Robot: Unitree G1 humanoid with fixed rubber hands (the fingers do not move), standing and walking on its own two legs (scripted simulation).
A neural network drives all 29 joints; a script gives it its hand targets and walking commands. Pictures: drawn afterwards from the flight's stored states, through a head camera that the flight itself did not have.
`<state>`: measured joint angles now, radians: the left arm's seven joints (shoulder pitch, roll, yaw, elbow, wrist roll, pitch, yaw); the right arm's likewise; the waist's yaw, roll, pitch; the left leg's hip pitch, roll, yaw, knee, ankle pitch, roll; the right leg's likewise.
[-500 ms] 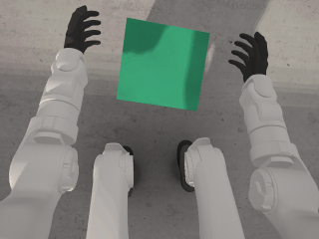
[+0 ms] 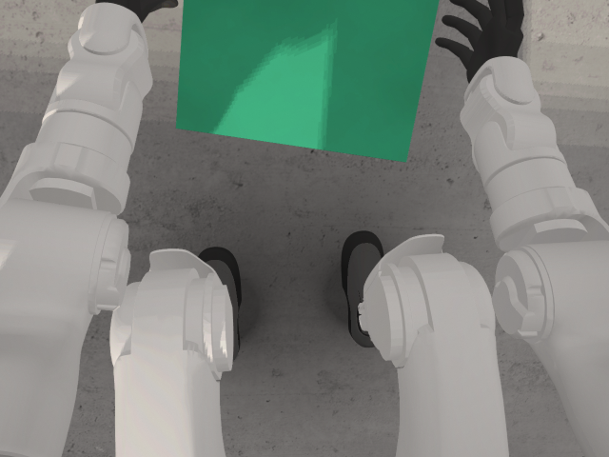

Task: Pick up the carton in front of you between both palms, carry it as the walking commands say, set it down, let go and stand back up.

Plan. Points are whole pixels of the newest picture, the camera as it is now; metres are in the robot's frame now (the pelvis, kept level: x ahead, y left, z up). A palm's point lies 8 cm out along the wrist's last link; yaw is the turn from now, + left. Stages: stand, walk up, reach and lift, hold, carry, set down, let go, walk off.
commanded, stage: reach and lift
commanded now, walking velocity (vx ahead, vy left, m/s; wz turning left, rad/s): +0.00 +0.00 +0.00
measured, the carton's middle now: (299, 57) +0.51 -0.01 -0.25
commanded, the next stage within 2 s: none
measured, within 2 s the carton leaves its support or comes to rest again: leaves its support in 0.66 s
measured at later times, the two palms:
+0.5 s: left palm out of the picture +0.55 +0.14 -0.18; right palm (463, 44) +0.51 -0.16 -0.17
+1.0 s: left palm out of the picture +0.52 +0.15 -0.05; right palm (538, 27) +0.49 -0.15 -0.05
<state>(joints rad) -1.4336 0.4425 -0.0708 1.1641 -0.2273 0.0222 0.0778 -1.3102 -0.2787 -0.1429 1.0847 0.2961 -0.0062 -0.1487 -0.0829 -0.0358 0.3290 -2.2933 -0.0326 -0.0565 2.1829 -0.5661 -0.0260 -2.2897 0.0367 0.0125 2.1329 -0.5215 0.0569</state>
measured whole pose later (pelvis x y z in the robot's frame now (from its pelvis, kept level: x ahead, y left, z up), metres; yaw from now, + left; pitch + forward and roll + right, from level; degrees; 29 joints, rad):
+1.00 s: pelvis +0.00 +0.00 +0.03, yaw +2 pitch +40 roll -2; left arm -1.18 0.15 0.21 0.89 0.04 0.27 0.11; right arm -1.04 -0.03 -0.46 0.71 -0.01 0.26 -0.14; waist -0.06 -0.01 -0.02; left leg -2.22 -0.11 -0.07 2.07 -0.55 -0.05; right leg -2.21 0.09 0.07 2.04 -0.54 0.10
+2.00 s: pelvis +0.07 +0.00 +0.31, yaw +3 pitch +25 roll +0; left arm -0.51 -0.09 0.32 0.65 0.18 0.29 0.06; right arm -0.49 0.12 -0.37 0.60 -0.17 0.29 -0.06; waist -0.03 0.00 -0.23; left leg -1.11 -0.10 -0.12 1.12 -0.44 -0.03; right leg -1.12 0.08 0.13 1.11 -0.43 0.04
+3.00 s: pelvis +0.10 +0.00 +0.40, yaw +3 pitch -3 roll +0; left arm -0.32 -0.16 0.30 0.38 0.30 0.62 0.00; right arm -0.33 0.17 -0.31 0.37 -0.30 0.62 0.00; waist 0.00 0.00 -0.01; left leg -0.17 -0.05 -0.14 0.45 -0.22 -0.01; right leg -0.18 0.04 0.14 0.45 -0.21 0.01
